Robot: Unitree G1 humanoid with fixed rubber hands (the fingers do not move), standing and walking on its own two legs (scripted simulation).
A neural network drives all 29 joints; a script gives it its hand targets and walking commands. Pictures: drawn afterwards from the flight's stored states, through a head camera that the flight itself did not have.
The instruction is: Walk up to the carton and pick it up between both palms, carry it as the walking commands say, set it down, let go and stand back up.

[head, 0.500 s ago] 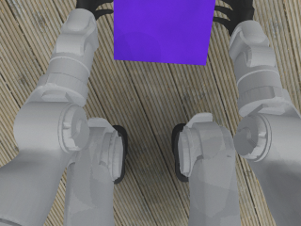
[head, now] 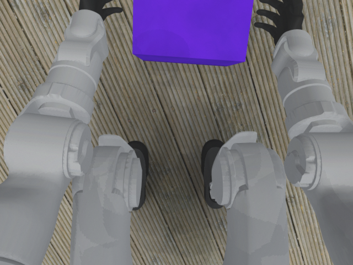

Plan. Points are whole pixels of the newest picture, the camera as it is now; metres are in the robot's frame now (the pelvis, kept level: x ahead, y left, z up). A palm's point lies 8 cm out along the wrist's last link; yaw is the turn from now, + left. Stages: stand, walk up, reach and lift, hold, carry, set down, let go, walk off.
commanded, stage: set down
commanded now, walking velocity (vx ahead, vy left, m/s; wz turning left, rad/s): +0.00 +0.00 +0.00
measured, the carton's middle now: (190, 17) +0.54 -0.04 -0.28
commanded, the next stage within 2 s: let go in 1.72 s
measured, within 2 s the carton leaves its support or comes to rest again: neither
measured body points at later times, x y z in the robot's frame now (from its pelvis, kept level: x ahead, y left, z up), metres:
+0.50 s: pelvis -0.01 +0.00 +0.01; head +0.35 -0.02 +0.26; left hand +0.55 +0.14 -0.16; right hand +0.52 -0.23 -0.17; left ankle +0.10 +0.12 -0.32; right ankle +0.10 -0.12 -0.32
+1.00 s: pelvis +0.00 +0.00 +0.11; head +0.33 -0.02 +0.41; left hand +0.56 +0.14 -0.01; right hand +0.53 -0.24 -0.01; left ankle +0.10 +0.12 -0.32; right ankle +0.10 -0.12 -0.32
